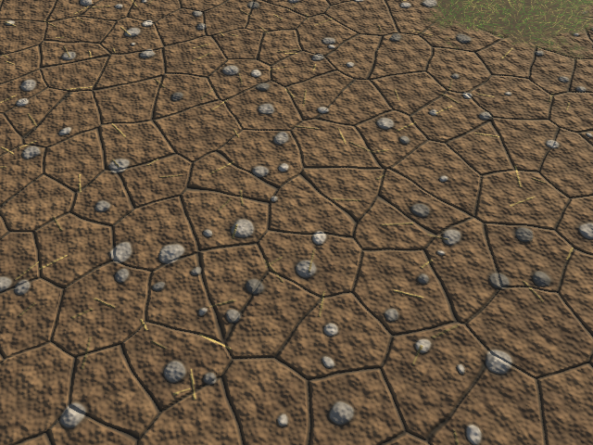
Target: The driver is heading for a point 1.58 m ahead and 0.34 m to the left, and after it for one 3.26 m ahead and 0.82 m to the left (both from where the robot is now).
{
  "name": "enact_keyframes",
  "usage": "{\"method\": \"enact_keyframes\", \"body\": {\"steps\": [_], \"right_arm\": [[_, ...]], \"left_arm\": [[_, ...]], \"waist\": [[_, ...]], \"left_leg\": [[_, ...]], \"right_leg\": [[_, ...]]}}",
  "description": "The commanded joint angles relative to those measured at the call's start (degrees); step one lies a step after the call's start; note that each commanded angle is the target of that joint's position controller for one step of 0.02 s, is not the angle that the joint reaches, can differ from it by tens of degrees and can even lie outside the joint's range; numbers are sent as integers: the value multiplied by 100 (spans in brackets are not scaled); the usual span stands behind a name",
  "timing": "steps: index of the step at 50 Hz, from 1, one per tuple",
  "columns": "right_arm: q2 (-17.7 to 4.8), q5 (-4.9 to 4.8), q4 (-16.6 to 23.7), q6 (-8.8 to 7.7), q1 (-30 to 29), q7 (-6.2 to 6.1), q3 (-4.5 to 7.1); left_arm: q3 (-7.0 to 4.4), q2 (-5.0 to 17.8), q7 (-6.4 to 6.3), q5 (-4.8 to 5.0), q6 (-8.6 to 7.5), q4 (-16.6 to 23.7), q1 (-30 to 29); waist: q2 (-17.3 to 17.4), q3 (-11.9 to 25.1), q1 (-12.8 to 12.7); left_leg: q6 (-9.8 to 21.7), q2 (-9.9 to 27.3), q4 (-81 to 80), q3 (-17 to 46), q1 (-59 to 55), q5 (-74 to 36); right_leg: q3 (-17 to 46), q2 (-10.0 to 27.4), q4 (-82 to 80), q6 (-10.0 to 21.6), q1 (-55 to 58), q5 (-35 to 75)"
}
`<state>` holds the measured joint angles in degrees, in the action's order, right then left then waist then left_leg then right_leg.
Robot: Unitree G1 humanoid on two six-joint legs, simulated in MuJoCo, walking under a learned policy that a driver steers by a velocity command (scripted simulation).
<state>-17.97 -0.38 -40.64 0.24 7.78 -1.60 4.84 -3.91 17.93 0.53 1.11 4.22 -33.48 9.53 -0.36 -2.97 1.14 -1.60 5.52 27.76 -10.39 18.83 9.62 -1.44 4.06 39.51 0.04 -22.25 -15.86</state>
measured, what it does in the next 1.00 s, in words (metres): steps on the spot, turning left: left foot, then right foot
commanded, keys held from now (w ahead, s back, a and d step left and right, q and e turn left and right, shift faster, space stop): shift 0.22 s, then q+shift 0.64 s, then shift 0.14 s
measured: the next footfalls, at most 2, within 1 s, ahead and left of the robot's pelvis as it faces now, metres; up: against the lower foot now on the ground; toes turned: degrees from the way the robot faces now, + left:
left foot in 0.42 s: +0.06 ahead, +0.10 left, +0.00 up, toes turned +1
right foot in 0.76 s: +0.11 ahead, -0.12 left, +0.00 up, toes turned +23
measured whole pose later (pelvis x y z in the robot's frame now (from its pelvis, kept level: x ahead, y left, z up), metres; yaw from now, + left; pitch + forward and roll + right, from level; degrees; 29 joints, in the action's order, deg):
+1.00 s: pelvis +0.02 -0.04 +0.01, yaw +27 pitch +2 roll +0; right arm -19.8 -1.1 -36.4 3.5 9.7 -1.2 6.2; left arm -3.9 14.4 -2.4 -1.2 -0.3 -37.8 10.3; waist 2.3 -1.8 -1.3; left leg -5.7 1.0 63.4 4.6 32.2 21.4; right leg -3.9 0.4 23.5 2.1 -14.2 -11.8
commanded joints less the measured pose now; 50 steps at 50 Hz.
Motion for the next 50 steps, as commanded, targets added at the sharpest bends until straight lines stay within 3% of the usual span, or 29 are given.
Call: {"method": "enact_keyframes", "body": {"steps": [1, 2, 3, 4, 5, 6, 7, 11, 13, 15, 18, 21, 22, 23, 24, 25, 27, 28, 32, 35, 37, 38, 39, 40, 41, 42, 44, 45, 50], "right_arm": [[-372, -7, 194, -32, 156, 71, 107], [-229, 204, 585, -45, -14, 78, 33], [-544, 147, 657, -82, -613, 22, 131], [-612, 9, 616, -53, -606, -13, 164], [-552, 12, 440, -5, -365, -64, 175], [-588, 81, 320, 45, -196, -98, 187], [-572, 113, 255, 69, -44, -93, 191], [-245, 31, 247, 56, -71, -22, 45], [-16, 37, 160, 67, 6, 71, -82], [-121, -14, 190, 83, -24, 146, -86], [-469, -112, 380, 80, -89, 193, 6], [-531, -49, 409, 47, 163, 219, 37], [-989, -21, 417, 32, 283, 172, 176], [-1136, -44, 412, 20, 507, 145, 254], [-1106, 74, 369, -30, 987, 131, 254], [-1050, 128, 388, -116, 964, 102, 240], [-913, -61, 564, -132, 288, 32, 237], [-799, -142, 643, -71, 71, -22, 221], [-902, -127, 731, 184, 108, -118, 327], [-988, -157, 827, 246, 24, -85, 376], [-929, -236, 909, 268, -211, -68, 357], [-741, -230, 922, 267, -115, -71, 301], [-323, -136, 853, 277, 353, -36, 194], [-583, -118, 1024, 190, 389, -16, 286], [-1042, -84, 932, 152, 396, -2, 407], [-1198, -107, 800, 190, 403, 6, 469], [-914, -69, 650, 286, 508, -1, 405], [-745, -77, 700, 287, 412, 20, 340], [-359, -43, 992, 216, -171, 58, 102]], "left_arm": [[-415, 1014, -83, -38, -67, 95, 1021], [-499, 1696, -143, -152, -103, 283, 838], [-440, 1410, -112, -345, -244, 342, 892], [-350, 1227, -105, -372, -349, 303, 599], [-293, 1004, -123, -253, -397, 327, 176], [-205, 773, -144, -144, -410, 355, -82], [-142, 675, -174, -135, -415, 357, -198], [-53, 481, -230, -180, -418, 228, -116], [54, 179, -229, -228, -427, 124, -177], [22, 286, -173, -277, -443, -69, 6], [-152, 770, -219, -174, -360, -160, 38], [-208, 707, -339, -59, -325, -240, 170], [-198, 531, -367, -202, -373, -88, 189], [-162, 375, -384, -298, -409, 110, -314], [-128, 265, -384, -275, -428, 298, -893], [-154, 264, -347, -196, -431, 287, -830], [-188, 281, -307, -145, -400, 153, -543], [-198, 269, -317, -172, -416, 148, -595], [-120, -30, -185, -87, -528, 73, -589], [-180, 165, -100, -33, -580, -34, -339], [-267, 306, -79, -22, -611, -180, 72], [-353, 512, -112, -44, -604, -250, 253], [-426, 901, -179, -150, -554, -143, 244], [-436, 1086, -130, -442, -550, -76, -24], [-368, 798, -150, -440, -604, 90, -346], [-276, 477, -202, -367, -611, 138, -644], [-212, 354, -304, -218, -589, 169, -762], [-186, 364, -337, -213, -576, 124, -600], [-252, 635, -295, -214, -486, -121, 73]], "waist": [[-589, 779, -320], [-2134, 735, -157], [-1364, 1084, -654], [-1065, 895, -422], [-800, 836, -193], [-818, 848, -101], [-846, 906, -5], [-726, 932, -56], [-762, 1026, -95], [-890, 874, -249], [-843, 484, -285], [-388, 493, -184], [623, 605, -365], [1407, 571, -128], [1746, 643, 332], [1298, 797, 271], [643, 733, -123], [606, 794, -171], [833, 1063, -101], [1109, 1090, -101], [1131, 1030, -334], [921, 1076, -313], [-399, 1221, -43], [-1554, 824, 129], [-1148, 615, 185], [-751, 457, 222], [-519, 378, 151], [-490, 373, 56], [-690, 675, -331]], "left_leg": [[118, 367, 1301, 66, 918, 924], [-291, -406, 2839, 157, 2605, 2817], [-201, -388, 3701, 1099, 2505, 2725], [-72, -297, 3912, 1236, 2421, 2166], [-50, -229, 3832, 1281, 2344, 1668], [-116, -231, 3873, 1240, 2170, 1334], [-178, -287, 4023, 1177, 1825, 1092], [-241, -301, 2972, 1172, 1406, 718], [-214, -159, 2016, 1174, 745, 744], [-178, -228, 1573, 976, 254, 968], [6, -413, 1134, 732, 432, 1072], [401, -339, 113, 1022, 58, -511], [769, 235, 108, 1964, -298, -2153], [1575, 855, -385, 3307, -727, -2558], [2192, 1387, -893, 4292, -1351, -2620], [2186, 1371, -874, 4215, -1578, -2414], [1621, 871, -652, 3490, -1426, -2283], [1420, 669, -638, 3294, -1351, -2113], [1252, 270, -496, 3280, -1071, -1782], [1187, 201, -507, 3711, -739, -1359], [956, -29, -338, 3849, -394, -712], [699, -286, -13, 3709, 117, 184], [348, -957, 1407, 2855, 932, 2042], [122, -1196, 2581, 2256, 1913, 2677], [-22, -668, 3498, 2125, 1942, 2283], [-110, -538, 3840, 1961, 1902, 1811], [-290, -454, 4442, 1747, 1942, 1207], [-344, -444, 4487, 1612, 1912, 1087], [-472, -386, 3090, 1447, 1740, 1311]], "right_leg": [[1090, 401, -1768, 748, 1997, 1555], [3048, 1854, -1834, 1795, 2260, 2868], [3029, 1880, -2093, 2066, 1738, 2415], [2486, 1564, -2115, 1734, 1474, 1955], [2069, 1228, -2042, 1378, 1349, 1679], [1786, 1076, -1961, 1228, 1241, 1911], [1543, 929, -1925, 1199, 1031, 2273], [1266, 734, -1819, 1184, 1235, 2447], [1046, 767, -1784, 1170, 1212, 2165], [1045, 881, -1798, 1269, 1010, 1822], [1274, 1134, -1631, 1343, 1123, 1896], [962, 882, -995, 837, 1161, 1471], [293, 256, -145, 401, 674, 896], [-277, -647, 816, -128, -323, -69], [202, -1001, 1952, -245, -1344, -2062], [686, -851, 2772, -243, -1603, -2238], [856, -648, 2637, -255, -1689, -1502], [819, -597, 2129, -292, -1537, -1185], [624, -909, 561, -413, -604, -666], [619, -1027, -440, -375, 110, -367], [542, -967, -1668, -285, 876, 387], [786, -485, -2027, -122, 1578, 701], [2125, 940, -2224, 416, 2223, 756], [3543, 1900, -2557, 1235, 1601, 902], [3256, 1934, -2618, 1422, 1344, 709], [2473, 1519, -2544, 1224, 1101, 474], [1582, 988, -2422, 1037, 1074, 767], [1288, 883, -2411, 1086, 1059, 1112], [981, 1061, -2227, 1424, 1895, 1964]]}}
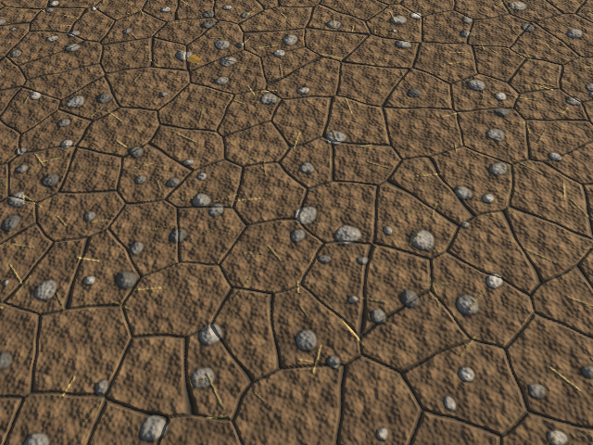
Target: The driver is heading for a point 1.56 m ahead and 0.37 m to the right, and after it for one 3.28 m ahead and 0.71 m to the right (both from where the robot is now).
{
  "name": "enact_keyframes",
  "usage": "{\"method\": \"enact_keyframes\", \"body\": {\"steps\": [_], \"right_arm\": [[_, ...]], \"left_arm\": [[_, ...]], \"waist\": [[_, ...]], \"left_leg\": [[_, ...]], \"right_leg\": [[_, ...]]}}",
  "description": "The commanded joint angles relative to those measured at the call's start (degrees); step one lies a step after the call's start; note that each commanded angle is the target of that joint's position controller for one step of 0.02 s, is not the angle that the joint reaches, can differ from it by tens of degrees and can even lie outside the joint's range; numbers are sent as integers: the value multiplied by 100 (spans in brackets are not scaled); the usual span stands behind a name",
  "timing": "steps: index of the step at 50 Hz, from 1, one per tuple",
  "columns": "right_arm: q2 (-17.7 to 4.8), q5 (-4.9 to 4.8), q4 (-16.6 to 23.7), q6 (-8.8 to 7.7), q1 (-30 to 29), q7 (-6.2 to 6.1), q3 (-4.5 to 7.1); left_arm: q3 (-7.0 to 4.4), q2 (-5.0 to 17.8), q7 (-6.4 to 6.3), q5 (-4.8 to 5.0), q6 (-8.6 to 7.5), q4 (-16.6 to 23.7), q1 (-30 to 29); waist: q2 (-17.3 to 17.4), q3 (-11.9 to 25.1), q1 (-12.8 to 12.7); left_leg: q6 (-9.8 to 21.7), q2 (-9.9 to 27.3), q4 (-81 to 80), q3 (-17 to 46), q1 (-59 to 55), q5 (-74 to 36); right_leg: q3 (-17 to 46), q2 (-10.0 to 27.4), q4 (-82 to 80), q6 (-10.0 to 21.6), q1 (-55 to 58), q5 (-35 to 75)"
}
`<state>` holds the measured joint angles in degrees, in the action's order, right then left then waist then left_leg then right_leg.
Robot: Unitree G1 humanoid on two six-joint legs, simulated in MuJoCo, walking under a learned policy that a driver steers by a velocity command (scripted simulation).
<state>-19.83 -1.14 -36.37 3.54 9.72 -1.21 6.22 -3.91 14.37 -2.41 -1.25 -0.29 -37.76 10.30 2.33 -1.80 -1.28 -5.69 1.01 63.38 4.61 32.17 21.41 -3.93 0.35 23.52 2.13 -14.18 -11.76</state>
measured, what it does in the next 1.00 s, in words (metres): steps on the spot, turning right: left foot, then right foot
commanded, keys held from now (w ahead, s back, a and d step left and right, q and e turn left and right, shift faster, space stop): shift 0.26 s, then e+shift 0.60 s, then shift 0.10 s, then w+shift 0.04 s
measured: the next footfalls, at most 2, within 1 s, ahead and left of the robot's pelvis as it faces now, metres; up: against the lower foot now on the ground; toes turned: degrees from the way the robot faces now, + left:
left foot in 0.18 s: +0.03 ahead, +0.15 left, +0.00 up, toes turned +3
right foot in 0.66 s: +0.00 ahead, -0.09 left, +0.00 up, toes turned -15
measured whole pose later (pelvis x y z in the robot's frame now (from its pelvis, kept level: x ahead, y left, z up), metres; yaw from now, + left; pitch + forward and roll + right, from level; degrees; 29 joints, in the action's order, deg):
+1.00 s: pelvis +0.00 -0.02 +0.00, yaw -27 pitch +2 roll +3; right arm -18.5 -0.2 -40.9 0.4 4.4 -1.4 5.4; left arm -3.6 18.5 -2.4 0.7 1.9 -33.0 10.8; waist 1.5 -2.7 -0.2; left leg -5.8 -1.3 53.1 5.8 31.8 15.2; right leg 10.2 -5.2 26.4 4.5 -14.9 -12.8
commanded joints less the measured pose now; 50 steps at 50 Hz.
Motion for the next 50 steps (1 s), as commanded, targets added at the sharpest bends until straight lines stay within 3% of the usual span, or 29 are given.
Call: {"method": "enact_keyframes", "body": {"steps": [1, 6, 8, 9, 10, 11, 12, 14, 16, 19, 24, 27, 31, 32, 33, 34, 35, 36, 37, 38, 39, 42, 44, 48, 50], "right_arm": [[-124, 53, 571, -121, -382, 37, -76], [-140, 33, 482, -107, -231, 96, -116], [-92, 48, 281, -118, 181, 136, -111], [-333, 72, 310, -121, 231, 103, -87], [-813, 150, 433, -103, 282, 18, -22], [-528, 301, 397, -181, 112, 58, -109], [-345, 325, 405, -285, -46, 101, -165], [-75, 265, 251, -415, -373, 116, -254], [15, 256, 121, -469, -548, 94, -280], [-373, 230, 54, -357, -427, -24, -104], [-352, 211, 5, -248, -452, -124, -37], [-469, 186, 16, -236, -576, -100, 32], [-597, 8, -9, -252, -721, -48, 112], [-490, -35, -91, -258, -606, -25, 106], [-266, 48, -155, -279, -347, 15, 68], [69, 339, 252, -301, -771, 25, -69], [-120, 278, 401, -350, -1243, -15, -37], [-280, 133, 404, -371, -1337, -31, 9], [-337, 112, 327, -387, -1223, -63, 39], [-421, 169, 238, -381, -1103, -103, 67], [-439, 202, 197, -380, -996, -110, 84], [-268, 164, 64, -401, -785, -57, 37], [-227, 133, 20, -396, -772, -60, 12], [-236, 103, -49, -365, -802, -58, -9], [-259, 48, -46, -436, -794, 35, -35]], "left_arm": [[-272, 1058, 31, 46, -25, 304, -56], [-287, 1192, 141, 207, 13, 141, -42], [-208, 1003, 126, 296, 43, 35, 15], [-119, 798, 150, 222, -16, -90, 331], [42, 385, 227, -117, -91, 59, 411], [-15, 585, 158, -42, -72, 165, -22], [-104, 918, 117, 68, -21, 134, -134], [-133, 843, 85, 110, 94, -151, 186], [-121, 769, 96, 153, 177, -305, 431], [-174, 933, 97, 282, 216, -131, 222], [-117, 710, 153, 273, 322, 184, -59], [-132, 715, 248, 272, 339, 314, 21], [-216, 750, 375, 294, 407, 404, 363], [-281, 817, 344, 279, 412, 337, 617], [-458, 1309, 250, 254, 384, 305, 915], [-612, 2126, 179, 198, 289, 495, 999], [-538, 1931, 277, -35, 102, 611, 1109], [-477, 1769, 298, -17, -24, 601, 866], [-452, 1634, 247, 130, -60, 608, 539], [-382, 1449, 188, 261, -21, 670, 244], [-334, 1379, 121, 296, 29, 742, 51], [-313, 1376, 20, 226, 105, 822, 107], [-311, 1400, -15, 236, 131, 828, 155], [-236, 1304, -41, 159, 186, 840, 138], [-193, 1248, 3, 192, 154, 753, 389]], "waist": [[-1015, 614, -82], [-1289, 712, -12], [-1165, 702, 199], [-708, 920, 134], [904, 1158, -84], [1173, 1025, 206], [810, 778, 245], [634, 686, 54], [616, 594, -49], [657, 453, 152], [516, 316, 282], [538, 464, 225], [533, 611, -35], [318, 658, -139], [-733, 633, -155], [-2443, 505, -66], [-1687, 1181, -460], [-1122, 923, -309], [-748, 681, -91], [-579, 579, 50], [-683, 598, 160], [-695, 785, 178], [-746, 768, 139], [-1010, 699, -1], [-1100, 703, -162]], "left_leg": [[-37, 82, -815, -128, 144, 229], [223, -106, -2666, -564, -1133, -1], [578, -234, -4325, -651, -2147, -1200], [728, 192, -4444, -89, -3054, -2111], [1229, 1583, -4065, 1421, -3863, -4414], [2181, 2051, -4212, 1720, -2957, -4149], [2262, 1782, -4346, 1502, -2706, -3758], [1856, 1316, -4360, 853, -2597, -3347], [1746, 1172, -4301, 365, -2301, -3873], [1905, 1348, -4261, 220, -2505, -3696], [2012, 1747, -4428, 150, -2713, -2956], [1915, 1812, -4306, -176, -2728, -3262], [1448, 1833, -3684, -685, -2637, -3076], [1120, 1631, -3150, -1005, -2323, -2530], [616, 1075, -1870, -1471, -1321, -1238], [36, 36, -87, -1394, 747, 1753], [92, -198, 828, -187, 1025, 2036], [228, -90, 1028, 52, 1157, 1556], [308, 8, 834, 128, 1226, 940], [310, 98, 575, 172, 1196, 504], [271, 60, 459, 177, 902, 178], [122, -211, 141, 158, 596, -352], [34, -290, -319, 160, 630, -490], [-79, -218, -914, 106, 323, -613], [5, -137, -1384, 32, 278, -765]], "right_leg": [[1137, 1460, -581, 1222, 1049, 1681], [959, 1522, -209, 1141, 831, 2187], [742, 1314, 191, 760, 497, 1942], [511, 1085, 577, 279, -73, 1240], [-53, 512, 1727, -311, -1181, -1212], [323, 331, 2253, -553, -1418, -2462], [495, 387, 2791, -640, -1388, -2402], [659, 457, 2928, -709, -1331, -1896], [689, 388, 2950, -788, -928, -1412], [490, 233, 3237, -796, -1296, -1468], [381, 491, 3027, -741, -1614, -1482], [142, 461, 2556, -604, -1236, -1382], [-201, 265, 1280, -220, -466, -682], [-192, 84, 671, -29, 88, -90], [787, 453, 72, 351, 999, 1648], [3277, 1876, 4, 1375, 1824, 4086], [3820, 2243, -297, 2054, 1706, 3461], [3383, 1976, -401, 1844, 1597, 2790], [2998, 1645, -376, 1499, 1445, 2297], [2742, 1453, -337, 1249, 1315, 2144], [2553, 1266, -336, 1131, 1076, 2235], [2437, 985, -283, 1063, 1039, 2378], [2473, 930, -240, 1027, 1138, 2218], [2560, 875, -148, 957, 920, 1874], [2886, 805, -601, 1013, 842, -1028]]}}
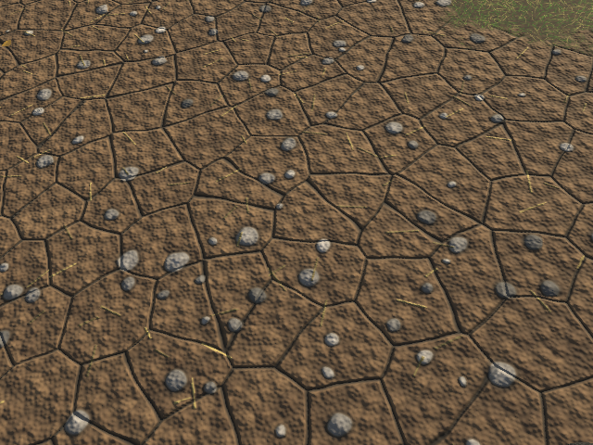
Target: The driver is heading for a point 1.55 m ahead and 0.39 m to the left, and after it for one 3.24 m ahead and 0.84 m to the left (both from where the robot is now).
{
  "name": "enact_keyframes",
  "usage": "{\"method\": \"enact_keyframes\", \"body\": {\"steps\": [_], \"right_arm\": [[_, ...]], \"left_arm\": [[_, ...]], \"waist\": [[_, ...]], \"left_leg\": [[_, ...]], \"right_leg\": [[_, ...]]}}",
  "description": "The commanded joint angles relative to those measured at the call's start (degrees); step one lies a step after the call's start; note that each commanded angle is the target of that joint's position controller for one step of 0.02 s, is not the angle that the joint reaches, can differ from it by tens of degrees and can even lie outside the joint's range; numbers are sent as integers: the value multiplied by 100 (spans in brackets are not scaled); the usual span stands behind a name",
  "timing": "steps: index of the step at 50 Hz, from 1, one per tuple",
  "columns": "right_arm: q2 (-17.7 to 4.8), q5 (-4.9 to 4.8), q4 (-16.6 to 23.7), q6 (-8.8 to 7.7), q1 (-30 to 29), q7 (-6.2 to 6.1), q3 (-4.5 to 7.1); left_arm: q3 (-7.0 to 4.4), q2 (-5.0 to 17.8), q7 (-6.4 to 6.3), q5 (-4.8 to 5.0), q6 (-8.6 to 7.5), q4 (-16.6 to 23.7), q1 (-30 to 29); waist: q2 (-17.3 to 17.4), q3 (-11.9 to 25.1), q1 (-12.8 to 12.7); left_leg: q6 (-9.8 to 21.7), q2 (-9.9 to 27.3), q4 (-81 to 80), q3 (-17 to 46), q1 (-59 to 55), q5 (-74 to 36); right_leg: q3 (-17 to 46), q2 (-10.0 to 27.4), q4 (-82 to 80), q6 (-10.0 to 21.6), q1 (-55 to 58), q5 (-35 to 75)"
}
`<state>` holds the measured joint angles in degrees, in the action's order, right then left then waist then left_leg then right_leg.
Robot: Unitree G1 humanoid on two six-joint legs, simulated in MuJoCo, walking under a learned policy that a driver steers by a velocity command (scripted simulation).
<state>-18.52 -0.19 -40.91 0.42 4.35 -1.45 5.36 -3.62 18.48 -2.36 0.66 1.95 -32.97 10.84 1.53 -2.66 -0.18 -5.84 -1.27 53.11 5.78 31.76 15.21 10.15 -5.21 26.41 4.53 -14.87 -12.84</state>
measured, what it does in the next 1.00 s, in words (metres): walks ahead: left foot, then right foot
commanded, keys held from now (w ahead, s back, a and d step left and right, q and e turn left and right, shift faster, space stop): w+shift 0.50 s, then w+q+shift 0.50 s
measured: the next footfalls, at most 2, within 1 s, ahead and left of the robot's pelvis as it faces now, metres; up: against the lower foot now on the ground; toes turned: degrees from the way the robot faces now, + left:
left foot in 0.26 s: +0.15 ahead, +0.16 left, +0.00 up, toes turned -5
right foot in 0.68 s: +0.54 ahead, -0.09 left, +0.00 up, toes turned -1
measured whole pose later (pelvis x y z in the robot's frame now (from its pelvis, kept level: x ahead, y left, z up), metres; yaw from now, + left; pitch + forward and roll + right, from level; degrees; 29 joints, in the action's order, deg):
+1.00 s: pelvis +0.62 +0.02 -0.02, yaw +14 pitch +0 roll -3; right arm -18.7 1.2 -41.4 -0.1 4.8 4.6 2.5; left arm -3.1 17.2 0.1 -1.5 -6.3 -51.6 27.1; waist 1.9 -1.2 -2.4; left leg 6.2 5.4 59.5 -3.7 46.1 0.8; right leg -15.1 -2.0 13.5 0.1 6.9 -20.8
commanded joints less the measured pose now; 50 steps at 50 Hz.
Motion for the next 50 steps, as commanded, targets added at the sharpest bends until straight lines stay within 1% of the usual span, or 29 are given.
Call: {"method": "enact_keyframes", "body": {"steps": [1, 4, 9, 10, 12, 13, 14, 15, 16, 17, 19, 22, 26, 28, 30, 32, 33, 34, 35, 36, 37, 38, 39, 40, 41, 42, 44, 47, 50], "right_arm": [[-427, -73, 463, -199, -358, 111, 50], [-493, -88, 517, -483, -520, 222, 41], [-377, -162, 548, -785, -476, 316, -33], [-337, 366, 396, -452, -174, 381, -77], [-360, 324, 262, -346, 518, 306, -56], [-590, 316, 57, -397, 1451, 250, 6], [-1241, 416, -91, -451, 2471, 175, 128], [-1575, 375, -237, -444, 2573, 226, 235], [-1172, 303, -179, -435, 2242, 241, 146], [-864, 252, -124, -466, 1996, 254, 50], [-602, 213, -163, -528, 1813, 231, -71], [-504, 138, -365, -629, 2062, 237, -121], [-370, 74, -592, -669, 2355, 259, -176], [-509, 62, -730, -685, 2499, 212, -161], [-715, 37, -814, -670, 2439, 184, -131], [-948, 46, -901, -664, 2393, 164, -103], [-1075, 85, -942, -638, 2327, 153, -77], [-1087, 79, -894, -625, 2080, 154, -74], [-496, 143, -731, -648, 2146, 161, -194], [253, -119, -448, -634, 2643, 210, -345], [-334, -80, -443, -561, 2033, 203, -230], [-444, -37, -394, -507, 1687, 245, -180], [-326, 11, -445, -456, 1593, 298, -210], [-210, 83, -487, -377, 1568, 350, -214], [-82, 134, -471, -282, 1635, 402, -230], [19, 148, -409, -194, 1473, 437, -248], [124, 171, -184, -75, 992, 513, -281], [158, 143, 154, -60, 276, 609, -354], [52, 148, 413, -96, -344, 714, -414]], "left_arm": [[-208, 875, 38, 0, -120, 236, 375], [-169, 892, 110, -36, -282, 103, 488], [-123, 849, 227, 67, -448, 26, 511], [-210, 1103, 370, -319, -371, -156, 638], [-140, 801, 411, -239, -380, -132, 442], [-74, 571, 378, -218, -434, -66, 214], [71, 46, 371, -157, -533, 125, 7], [54, 228, 316, -173, -566, 293, -200], [23, 403, 310, -254, -545, 210, -331], [28, 421, 387, -296, -561, 104, -314], [12, 476, 543, -373, -532, -56, -116], [85, 360, 643, -398, -456, -22, -440], [240, 169, 693, -325, -474, 268, -1392], [309, 72, 721, -291, -496, 397, -1702], [303, 146, 662, -298, -509, 366, -1641], [207, 369, 503, -303, -530, 162, -995], [98, 589, 390, -292, -539, -125, -25], [-13, 801, 278, -310, -554, -479, 1147], [-173, 1298, 152, -455, -581, -652, 2135], [-217, 1608, 186, -589, -594, -613, 1893], [-167, 1165, 206, -463, -576, -568, 1282], [-74, 740, 210, -417, -596, -583, 831], [-40, 525, 232, -410, -630, -663, 691], [-7, 402, 218, -391, -658, -744, 644], [28, 292, 209, -339, -705, -856, 703], [55, 160, 232, -271, -768, -969, 771], [72, 58, 274, -170, -859, -1153, 860], [89, -5, 290, -212, -962, -1288, 810], [53, 232, 217, -216, -1001, -1432, 921]], "waist": [[-1197, 574, -339], [-1227, 227, -462], [-1029, -69, -455], [-1136, 115, -341], [-699, 65, 151], [-237, 263, 657], [1200, 705, 1105], [1330, 431, 976], [503, 15, 769], [310, -7, 611], [476, 63, 300], [533, -282, 309], [399, -606, 446], [443, -650, 459], [397, -538, 305], [510, 46, -88], [543, 617, -577], [362, 1183, -1216], [-482, 2062, -1393], [-1905, 2626, -742], [-1300, 1754, -683], [-829, 935, -491], [-510, 558, -354], [-528, 317, -209], [-730, 201, -60], [-724, 36, -9], [-664, -272, 65], [-577, -571, 163], [-270, -766, 178]], "left_leg": [[81, 128, -625, -107, 410, -167], [267, 225, -1300, -146, 315, -144], [570, 200, -2108, -392, -364, 46], [615, -32, -2193, -826, -879, 258], [732, -54, -2614, -819, -2360, -35], [898, 363, -2767, -263, -3587, 440], [1271, 1722, -3745, 1790, -4626, 2458], [1714, 2416, -4343, 3908, -4505, 3571], [1751, 2316, -4163, 3472, -4241, 3400], [1615, 1991, -4040, 2743, -3992, 2890], [1423, 1514, -4309, 1873, -3500, 2317], [1565, 1238, -4727, 1267, -3183, 1334], [1597, 958, -5104, 476, -2800, -417], [1636, 1108, -5300, 441, -2685, -1573], [1624, 1213, -5076, 335, -2911, -2846], [1494, 1250, -3997, 208, -3131, -5467], [1407, 1217, -2820, 162, -2967, -6015], [1318, 966, -1300, 81, -2112, -5175], [1360, 480, 754, -89, -1033, -2600], [1341, -152, 2317, 44, 354, 1164], [1410, 81, 2661, 95, 836, 575], [1392, 394, 2464, -5, 955, 23], [1336, 583, 2268, -54, 793, -167], [1277, 692, 2168, -84, 667, -184], [1204, 782, 2119, -116, 591, -174], [1171, 880, 2098, -143, 690, -195], [1117, 960, 2061, -271, 1133, -495], [1126, 845, 1293, -631, 1206, -1420], [1324, 652, -167, -1197, 810, -1922]], "right_leg": [[1751, 1442, -1115, 826, 842, -1791], [1982, 1588, -1298, 890, 875, -2045], [1946, 1549, -1276, 948, 571, -1860], [1658, 1200, -1292, 804, 367, -2040], [1426, 947, -811, 582, -626, -1881], [1085, 727, 118, 414, -1488, -1511], [54, 23, 2222, 122, -2460, -1401], [-134, -316, 3360, 67, -3715, -1626], [119, 94, 3998, 96, -4045, -1090], [47, 271, 4043, 71, -3958, -665], [-271, 602, 3767, -78, -3453, -289], [-689, 772, 3624, -264, -3584, 242], [-1250, 860, 2074, -344, -3055, 918], [-1416, 767, 1412, -273, -2381, 1086], [-1442, 607, 1010, -155, -1773, 979], [-1467, 220, 869, -25, -541, 538], [-1401, 80, 847, 46, 598, 156], [-1149, 391, 652, 77, 2149, 147], [314, 1809, 522, 80, 3488, -2199], [3218, 3156, -817, 330, 3869, -4575], [3534, 2937, -1439, 253, 3012, -4540], [2361, 2750, -1281, 232, 2277, -3380], [1568, 2540, -1347, 232, 1680, -2201], [876, 2302, -1458, 139, 1265, -1571], [430, 2259, -1572, 110, 982, -1291], [66, 2195, -1697, 60, 858, -986], [-701, 2106, -1902, -49, 777, -253], [-1867, 1697, -2115, -169, 514, 993], [-2558, 1594, -2282, -272, 759, 2505]]}}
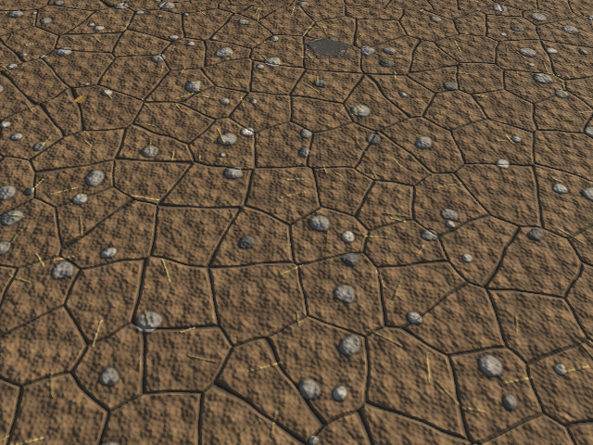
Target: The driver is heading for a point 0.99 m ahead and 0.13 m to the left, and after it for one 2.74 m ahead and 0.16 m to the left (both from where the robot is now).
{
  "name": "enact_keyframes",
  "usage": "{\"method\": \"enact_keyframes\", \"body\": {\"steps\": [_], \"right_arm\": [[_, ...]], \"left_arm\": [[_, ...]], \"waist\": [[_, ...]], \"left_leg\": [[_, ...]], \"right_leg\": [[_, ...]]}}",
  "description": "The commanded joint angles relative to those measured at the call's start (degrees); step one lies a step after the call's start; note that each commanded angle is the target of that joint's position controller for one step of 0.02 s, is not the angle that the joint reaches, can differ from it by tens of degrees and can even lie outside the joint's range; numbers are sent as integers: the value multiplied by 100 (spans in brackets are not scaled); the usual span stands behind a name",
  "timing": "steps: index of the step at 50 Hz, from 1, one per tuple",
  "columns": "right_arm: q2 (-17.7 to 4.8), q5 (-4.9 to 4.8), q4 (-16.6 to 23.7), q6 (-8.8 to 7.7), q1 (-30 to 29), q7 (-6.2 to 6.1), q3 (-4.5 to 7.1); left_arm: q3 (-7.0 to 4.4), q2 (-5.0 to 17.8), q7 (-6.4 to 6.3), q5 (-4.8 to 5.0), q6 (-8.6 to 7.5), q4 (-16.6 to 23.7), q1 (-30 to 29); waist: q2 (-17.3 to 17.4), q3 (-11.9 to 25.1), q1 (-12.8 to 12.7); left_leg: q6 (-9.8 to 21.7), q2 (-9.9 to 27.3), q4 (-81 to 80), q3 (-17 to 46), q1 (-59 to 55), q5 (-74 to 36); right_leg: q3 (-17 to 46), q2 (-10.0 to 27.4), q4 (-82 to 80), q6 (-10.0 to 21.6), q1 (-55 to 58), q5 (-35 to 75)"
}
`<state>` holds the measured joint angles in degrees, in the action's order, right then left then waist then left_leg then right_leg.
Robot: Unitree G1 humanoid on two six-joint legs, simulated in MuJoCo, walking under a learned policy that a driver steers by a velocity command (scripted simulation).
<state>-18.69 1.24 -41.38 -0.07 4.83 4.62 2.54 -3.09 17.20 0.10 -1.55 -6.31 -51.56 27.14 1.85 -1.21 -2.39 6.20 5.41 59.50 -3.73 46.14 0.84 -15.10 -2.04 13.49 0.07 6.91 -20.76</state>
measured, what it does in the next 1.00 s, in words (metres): walks ahead, turning left: left foot, then right foot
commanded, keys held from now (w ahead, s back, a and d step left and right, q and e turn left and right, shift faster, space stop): w+q+shift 0.32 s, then w+shift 0.10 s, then shift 0.24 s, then e+shift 0.32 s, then s+e+shift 0.02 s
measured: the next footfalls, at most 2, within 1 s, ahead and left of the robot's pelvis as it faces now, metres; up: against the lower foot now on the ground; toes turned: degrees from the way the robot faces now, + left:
left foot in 0.16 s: +0.34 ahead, +0.04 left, +0.00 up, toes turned +12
right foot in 0.56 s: +0.80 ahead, +0.04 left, +0.00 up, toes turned +26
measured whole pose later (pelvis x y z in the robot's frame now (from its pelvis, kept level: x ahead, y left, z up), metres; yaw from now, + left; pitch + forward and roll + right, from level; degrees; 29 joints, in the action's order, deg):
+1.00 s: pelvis +0.72 +0.13 +0.00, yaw +17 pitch +1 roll -2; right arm -15.4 0.2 -37.7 -1.3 -0.1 -1.4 0.4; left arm -4.7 19.2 -1.5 2.0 -0.1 -44.6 17.1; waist 0.9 -2.6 -4.9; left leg -2.2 -1.4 27.9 8.1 23.1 5.6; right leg 7.0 -6.0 29.1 1.0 -16.5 -13.6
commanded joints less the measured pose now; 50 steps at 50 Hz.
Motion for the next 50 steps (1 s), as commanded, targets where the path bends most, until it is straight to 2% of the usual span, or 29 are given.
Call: {"method": "enact_keyframes", "body": {"steps": [1, 4, 6, 7, 8, 9, 10, 11, 12, 14, 15, 20, 24, 26, 27, 28, 29, 30, 31, 32, 33, 34, 35, 37, 39, 43, 48, 49, 50], "right_arm": [[72, 5, 516, -66, -572, 133, -151], [-205, -42, 326, -80, -17, 61, -86], [-664, -56, -193, -68, 1872, -74, 137], [-929, -56, -555, -74, 2942, -210, 321], [-1205, -187, -569, 1, 2525, -351, 492], [-1865, 72, -252, 76, 1884, -327, 567], [-1718, 35, -77, 73, 1965, -360, 611], [-1341, 20, -198, 22, 1886, -419, 540], [-1083, 1, -298, -59, 1734, -442, 469], [-854, -38, -243, -256, 1417, -500, 355], [-760, -73, -242, -331, 1413, -486, 309], [-670, -138, -379, -517, 1823, -402, 300], [-632, -191, -732, -521, 2460, -429, 268], [-808, -115, -824, -517, 2493, -533, 286], [-976, -71, -815, -515, 2314, -565, 322], [-637, -188, -732, -389, 1938, -575, 229], [-423, 0, -482, -352, 1509, -570, 131], [372, -123, -637, -373, 2952, -509, -56], [-264, -320, -750, -347, 3064, -486, -3], [-640, -392, -550, -294, 2202, -515, 94], [-697, -320, -325, -254, 1470, -570, 109], [-606, -202, -187, -236, 1134, -585, 106], [-405, -123, -92, -203, 1202, -560, 83], [-86, -84, -13, -183, 1349, -577, -1], [52, -71, 148, -178, 1085, -633, -77], [-190, -91, 332, -90, 452, -664, -55], [-445, -137, 540, -122, 40, -629, 70], [-479, -127, 479, -187, 251, -613, 106], [-698, -41, 450, -217, 469, -648, 167]], "left_arm": [[-7, 454, -60, 19, -167, 366, -582], [-105, 965, -200, 9, -8, 390, -428], [-207, 1270, -255, -68, 220, 575, -901], [-220, 1255, -192, -102, 297, 658, -1094], [-114, 691, -51, -107, 261, 745, -1295], [28, 312, -28, -24, 122, 1422, -714], [74, 545, -50, -68, -52, 1576, -1171], [90, 638, -46, -51, -137, 1562, -1388], [108, 602, -53, -94, -123, 1552, -1536], [166, 509, -50, -291, 124, 1462, -1400], [181, 458, -29, -315, 244, 1469, -1423], [381, 36, 149, -135, 276, 1994, -2825], [383, 29, 138, -114, 158, 2020, -3131], [260, 325, 42, -171, 82, 1883, -2631], [159, 561, -9, -149, 32, 1677, -1948], [-120, 963, -66, 298, -146, 1741, -1395], [-90, 1139, -99, 220, -163, 1357, -216], [-52, 1114, 37, -54, -209, 1138, -72], [-110, 860, 102, 1, -186, 1240, -87], [-89, 598, 71, 71, -150, 1355, -692], [-14, 388, 71, 149, -108, 1328, -1238], [40, 357, 79, 172, -112, 1240, -1309], [34, 440, 84, 157, -102, 1131, -1349], [23, 457, 118, 154, -61, 1070, -1637], [-107, 799, 86, 170, 15, 1058, -1725], [-282, 1128, -49, 316, 275, 1066, -1605], [-331, 1013, -192, 379, 550, 1178, -1633], [-312, 897, -215, 388, 593, 1250, -1730], [-226, 566, -209, 333, 617, 1296, -1503]], "waist": [[-246, -918, 356], [-634, -214, 756], [-871, 737, 1728], [-589, 1123, 2076], [706, 543, 1632], [1420, 1153, 633], [287, 1531, 985], [-404, 604, 753], [-806, 86, 436], [-866, -198, 23], [-825, -256, -47], [-338, -529, 482], [-136, -336, 934], [196, 61, 695], [349, 389, 303], [320, 934, -454], [-150, 1863, -865], [-2038, 2738, -24], [-1525, 3204, -298], [-948, 2243, -368], [-210, 1326, -212], [-96, 753, -112], [-236, 558, 168], [-394, 441, 480], [-498, 504, 491], [-651, 820, 379], [-986, 634, 421], [-972, 630, 539], [-505, 823, 440]], "left_leg": [[214, -183, -1221, -504, -877, -585], [466, -877, -1625, -944, -1955, -192], [739, -1145, -1596, -651, -3883, 591], [900, -1179, -2045, -211, -5237, 1015], [1080, -698, -2418, 814, -5658, 1340], [2239, 589, -3156, 4075, -6993, 1190], [2365, 943, -4274, 5175, -6985, 2440], [2021, 892, -4719, 4975, -6002, 2697], [1757, 651, -4763, 4429, -5048, 2234], [1547, 110, -4743, 3450, -3750, 1279], [1515, -80, -4791, 3172, -3285, 1124], [999, -707, -5075, 2092, -2666, -363], [511, -489, -4624, 1855, -4019, -3057], [203, -386, -3832, 1977, -4716, -4362], [61, -348, -3051, 2004, -4874, -4696], [-187, -256, -1794, 2080, -4651, -4061], [-391, -668, 12, 1721, -3787, -1560], [-708, -1684, 2269, 1884, -1729, 3791], [-741, -1396, 2751, 2106, -1282, 3432], [-788, -1024, 2498, 1818, -1064, 3086], [-818, -763, 2118, 1379, -991, 2780], [-842, -703, 1976, 1205, -1070, 2680], [-832, -499, 1743, 1098, -1355, 2546], [-864, -338, 729, 964, -1776, 2395], [-995, -455, -374, 798, -2036, 2107], [-1081, -724, -1611, 894, -2566, 860], [-975, -845, -3047, 1137, -2940, 697], [-848, -719, -3672, 1097, -3350, 235], [-485, 130, -3948, 1567, -4027, -447]], "right_leg": [[-177, 1273, -927, 112, -1222, 4202], [-263, 1456, 391, -1, -244, 8004], [-40, 1680, 2813, 125, -530, 8696], [78, 1523, 4726, 207, -1345, 7229], [191, 346, 6965, 69, -3005, 1214], [1097, -186, 8609, -219, -5313, -856], [2027, 87, 8398, -125, -5776, -421], [2092, 391, 7659, -78, -5768, -75], [2063, 632, 6972, -104, -5381, 59], [2046, 872, 6268, -277, -4589, -13], [1983, 964, 5884, -380, -4361, -101], [1385, 877, 3038, -327, -3692, 2317], [1065, 316, 1795, 90, -3322, 3322], [1132, -86, 1448, 255, -2737, 2963], [1269, -128, 1375, 320, -2127, 2871], [1644, 314, 1001, 391, -1121, 3886], [2163, 1126, 1763, 525, 501, 5483], [4409, 2790, 2222, 1736, 2550, 7316], [5163, 2825, 1676, 1867, 2536, 5977], [4318, 2536, 1333, 1690, 1635, 5327], [3670, 2177, 1049, 1479, 497, 5124], [3467, 1991, 774, 1495, -428, 5461], [3286, 1810, 535, 1539, -1029, 5537], [2858, 1448, 267, 1517, -1797, 5488], [2592, 1266, 289, 1546, -2158, 5956], [2661, 1074, 470, 1293, -2340, 4704], [3606, 827, 916, 878, -2287, 2276], [3638, 626, 1230, 682, -2402, 1917], [3395, 311, 2044, 387, -2771, 858]]}}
